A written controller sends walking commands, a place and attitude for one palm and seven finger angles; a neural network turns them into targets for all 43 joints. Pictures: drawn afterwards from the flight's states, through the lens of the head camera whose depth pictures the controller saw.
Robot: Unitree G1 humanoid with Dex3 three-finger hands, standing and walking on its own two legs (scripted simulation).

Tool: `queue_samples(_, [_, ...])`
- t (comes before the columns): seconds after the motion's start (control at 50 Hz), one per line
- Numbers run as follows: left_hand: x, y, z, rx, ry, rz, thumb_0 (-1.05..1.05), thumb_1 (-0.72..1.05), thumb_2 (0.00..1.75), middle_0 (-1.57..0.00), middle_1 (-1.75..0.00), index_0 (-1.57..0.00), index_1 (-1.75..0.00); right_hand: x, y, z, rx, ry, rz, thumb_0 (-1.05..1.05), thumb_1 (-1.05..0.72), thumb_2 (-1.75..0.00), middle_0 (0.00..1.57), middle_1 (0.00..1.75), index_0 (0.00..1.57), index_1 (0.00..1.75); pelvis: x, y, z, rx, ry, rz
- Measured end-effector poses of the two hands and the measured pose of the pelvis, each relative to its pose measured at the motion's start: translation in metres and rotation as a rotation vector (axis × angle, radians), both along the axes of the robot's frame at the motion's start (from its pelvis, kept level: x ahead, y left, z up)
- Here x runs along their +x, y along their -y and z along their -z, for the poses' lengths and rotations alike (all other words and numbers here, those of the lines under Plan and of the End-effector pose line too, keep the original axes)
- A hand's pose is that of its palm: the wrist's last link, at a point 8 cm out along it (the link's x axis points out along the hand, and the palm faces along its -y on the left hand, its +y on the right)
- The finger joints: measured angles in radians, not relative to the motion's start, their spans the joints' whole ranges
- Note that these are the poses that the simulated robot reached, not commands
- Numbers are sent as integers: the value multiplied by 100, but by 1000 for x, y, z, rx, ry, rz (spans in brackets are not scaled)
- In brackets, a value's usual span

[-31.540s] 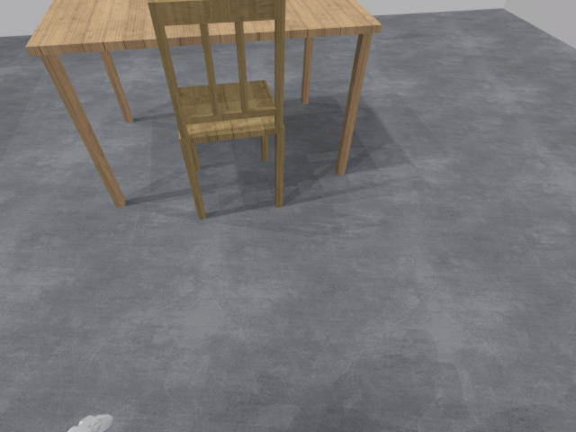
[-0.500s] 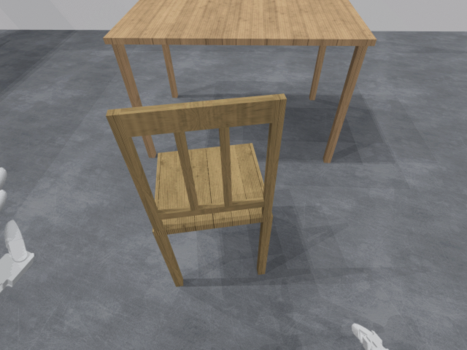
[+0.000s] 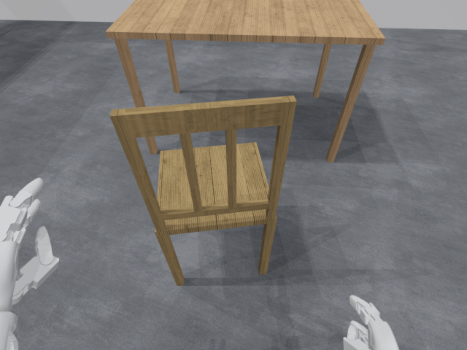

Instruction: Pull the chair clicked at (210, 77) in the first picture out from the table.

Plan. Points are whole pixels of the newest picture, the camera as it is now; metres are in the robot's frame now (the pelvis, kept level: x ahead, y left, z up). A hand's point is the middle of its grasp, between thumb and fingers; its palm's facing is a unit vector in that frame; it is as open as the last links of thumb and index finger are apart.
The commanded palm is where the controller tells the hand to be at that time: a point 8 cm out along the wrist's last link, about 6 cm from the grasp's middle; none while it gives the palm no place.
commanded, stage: let the arm hang, fingers relaxed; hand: left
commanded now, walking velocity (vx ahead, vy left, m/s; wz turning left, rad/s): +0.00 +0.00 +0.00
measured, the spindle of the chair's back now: (192, 175) +0.54 +0.15 -0.08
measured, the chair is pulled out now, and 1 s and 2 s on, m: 0.62 0.62 0.62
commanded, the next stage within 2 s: look to check the result in 1.06 s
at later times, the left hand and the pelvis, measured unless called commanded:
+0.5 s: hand out of the picture -0.06 +0.21 -0.17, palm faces +0.04 -0.97 -0.23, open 7.2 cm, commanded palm none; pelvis -0.02 +0.01 +0.00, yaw +2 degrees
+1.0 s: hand out of the picture -0.03 +0.16 -0.17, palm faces +0.04 -0.99 -0.14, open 7.3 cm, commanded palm none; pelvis -0.01 +0.01 +0.00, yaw +1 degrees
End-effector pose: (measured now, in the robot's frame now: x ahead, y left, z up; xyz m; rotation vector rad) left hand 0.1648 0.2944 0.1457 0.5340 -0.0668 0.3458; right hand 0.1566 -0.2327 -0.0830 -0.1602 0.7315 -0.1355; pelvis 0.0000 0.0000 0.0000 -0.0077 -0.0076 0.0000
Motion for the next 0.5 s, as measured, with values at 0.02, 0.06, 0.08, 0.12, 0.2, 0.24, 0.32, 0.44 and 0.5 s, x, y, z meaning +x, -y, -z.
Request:
queue_samples(0.02, [3,-2,26,-44,-89,-11,1,90,90,-21,-30,-21,-30,-3,-1,7,7,-27,-19,1,-90,-89,20,30,20,30,-2,-2,2,1,-7,-7])
queue_samples(0.06, [4,-1,90,-169,-318,-55,0,90,90,-20,-30,-20,-30,-13,-5,22,16,-96,-41,0,-90,-89,20,30,20,30,-6,-5,5,1,-14,-17])
queue_samples(0.08, [-2,4,125,-232,-445,-75,0,90,90,-20,-30,-20,-30,-20,-7,28,19,-133,-45,0,-90,-89,20,30,20,30,-8,-6,6,1,-14,-20])
queue_samples(0.12, [-22,21,189,-344,-697,-93,0,91,90,-20,-30,-20,-30,-38,-11,38,23,-206,-41,0,-90,-89,20,30,20,30,-10,-7,8,4,-7,-25])
queue_samples(0.2, [-90,72,273,-521,-1106,-70,1,91,90,-20,-30,-20,-30,-87,-16,46,10,-364,-12,0,-91,-89,20,30,20,30,-13,-7,7,5,11,-26])
queue_samples(0.24, [-113,73,285,-596,-1137,-153,-3,98,89,-20,-30,-21,-30,-113,-15,46,-11,-452,6,0,-92,-89,21,30,20,30,-15,-6,6,-1,11,-36])
queue_samples(0.32, [-151,58,291,-582,-1237,-209,-5,102,89,-21,-30,-21,-30,-155,-4,44,-55,-600,32,0,-94,-89,21,30,20,30,-18,-8,1,-10,9,-42])
queue_samples(0.44, [-208,42,286,-546,-1404,-289,-2,97,89,-20,-30,-20,-30,-192,-5,48,-39,-699,62,0,-93,-89,20,30,20,30,-19,-12,-2,-9,10,-39])
queue_samples(0.5, [-227,39,282,-537,-1455,-317,-1,95,89,-20,-30,-20,-30,-199,-12,52,-14,-715,64,0,-92,-89,20,30,20,30,-20,-14,-2,-6,11,-33])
